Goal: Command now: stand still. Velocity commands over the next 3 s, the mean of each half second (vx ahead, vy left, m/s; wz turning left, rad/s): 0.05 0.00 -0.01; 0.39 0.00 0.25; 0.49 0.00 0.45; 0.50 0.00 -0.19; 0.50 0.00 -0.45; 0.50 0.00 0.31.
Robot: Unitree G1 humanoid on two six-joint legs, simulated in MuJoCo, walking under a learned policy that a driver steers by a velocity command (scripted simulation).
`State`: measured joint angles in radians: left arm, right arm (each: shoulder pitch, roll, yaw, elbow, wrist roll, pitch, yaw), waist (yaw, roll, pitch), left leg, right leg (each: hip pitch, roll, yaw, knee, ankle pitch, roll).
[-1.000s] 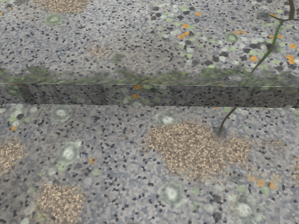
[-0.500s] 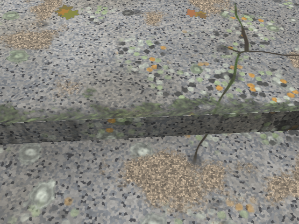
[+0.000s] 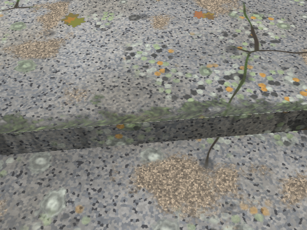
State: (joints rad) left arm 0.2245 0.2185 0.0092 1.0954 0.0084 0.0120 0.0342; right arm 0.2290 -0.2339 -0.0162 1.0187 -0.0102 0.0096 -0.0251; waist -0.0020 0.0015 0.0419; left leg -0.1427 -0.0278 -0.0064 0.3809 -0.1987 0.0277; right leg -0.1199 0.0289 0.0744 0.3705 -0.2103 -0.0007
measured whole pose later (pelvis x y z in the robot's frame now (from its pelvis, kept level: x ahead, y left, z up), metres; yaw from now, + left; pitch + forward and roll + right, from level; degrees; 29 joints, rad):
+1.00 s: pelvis +0.20 -0.01 -0.02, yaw +9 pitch +2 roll +0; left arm 0.50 0.16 0.00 1.12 0.02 -0.11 0.04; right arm 0.01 -0.21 -0.03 0.89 -0.03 -0.03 0.04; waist 0.04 0.01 0.06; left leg -0.60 -0.02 0.14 0.66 -0.14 0.12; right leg 0.18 0.02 -0.16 0.24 -0.44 -0.03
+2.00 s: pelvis +0.72 +0.13 +0.00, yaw +15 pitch +2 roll +0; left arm 0.39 0.23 0.07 0.91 0.02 -0.05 0.00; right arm 0.06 -0.18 0.02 0.80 -0.02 -0.06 -0.02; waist 0.07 0.00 0.02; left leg -0.46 0.00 0.00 0.65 -0.22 -0.02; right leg -0.16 0.12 0.12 0.41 -0.26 -0.08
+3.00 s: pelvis +1.19 +0.07 +0.17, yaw +11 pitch +2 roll +2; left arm 0.44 0.17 0.04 0.92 0.01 -0.12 0.04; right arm 0.10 -0.18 -0.06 0.73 -0.01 0.00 0.04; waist 0.05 0.03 0.01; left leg -0.71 -0.03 0.14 0.80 0.06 0.11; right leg 0.05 0.00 -0.29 0.25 -0.34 -0.06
